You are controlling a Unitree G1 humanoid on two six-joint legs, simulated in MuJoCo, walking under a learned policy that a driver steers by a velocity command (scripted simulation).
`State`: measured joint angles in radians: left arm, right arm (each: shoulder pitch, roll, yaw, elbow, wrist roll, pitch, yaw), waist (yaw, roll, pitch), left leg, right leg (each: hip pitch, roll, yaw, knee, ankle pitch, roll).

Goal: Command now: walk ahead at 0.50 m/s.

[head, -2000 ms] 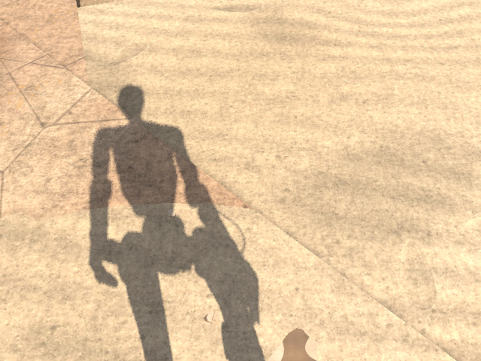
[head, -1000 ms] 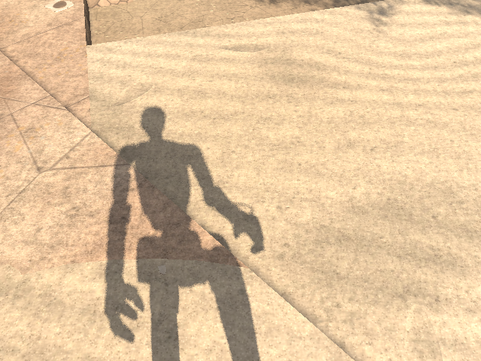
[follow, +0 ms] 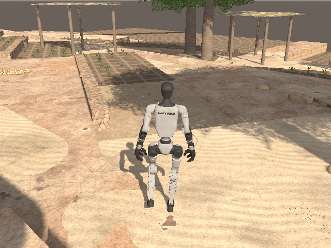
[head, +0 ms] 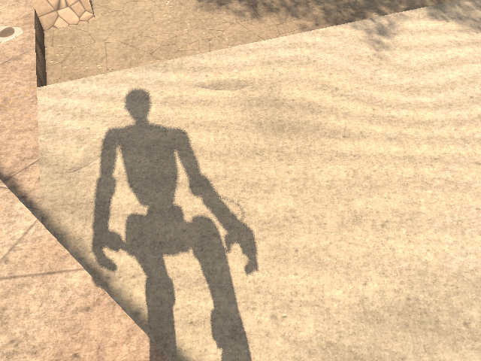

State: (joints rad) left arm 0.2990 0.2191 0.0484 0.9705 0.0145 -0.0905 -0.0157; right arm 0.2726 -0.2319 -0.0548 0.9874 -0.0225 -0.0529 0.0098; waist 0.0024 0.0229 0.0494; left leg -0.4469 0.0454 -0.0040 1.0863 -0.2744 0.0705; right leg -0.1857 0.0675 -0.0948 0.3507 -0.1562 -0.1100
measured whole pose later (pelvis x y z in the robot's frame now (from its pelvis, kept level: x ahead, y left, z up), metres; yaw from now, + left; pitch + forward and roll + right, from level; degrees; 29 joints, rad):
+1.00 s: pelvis +0.55 +0.03 -0.12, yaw +3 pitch +1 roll +1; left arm -0.05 0.20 0.02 0.82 0.01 -0.13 -0.07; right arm 0.44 -0.21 -0.04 1.07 0.05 -0.11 -0.01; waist -0.09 -0.01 0.03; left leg -0.27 -0.06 -0.05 1.37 -0.70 0.10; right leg -0.40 0.00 -0.04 0.50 -0.14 -0.05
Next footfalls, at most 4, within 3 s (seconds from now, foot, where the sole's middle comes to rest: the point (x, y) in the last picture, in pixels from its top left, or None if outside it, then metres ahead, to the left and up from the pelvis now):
0.40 left None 0.35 0.14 -0.78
0.94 right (282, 309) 0.69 -0.07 -0.88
1.42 left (188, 253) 0.90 0.25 -0.88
1.96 right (213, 172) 1.27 0.17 -0.88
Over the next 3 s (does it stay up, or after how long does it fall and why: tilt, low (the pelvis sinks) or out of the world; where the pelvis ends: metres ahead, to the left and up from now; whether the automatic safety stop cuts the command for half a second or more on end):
stays up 1.66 0.28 -0.12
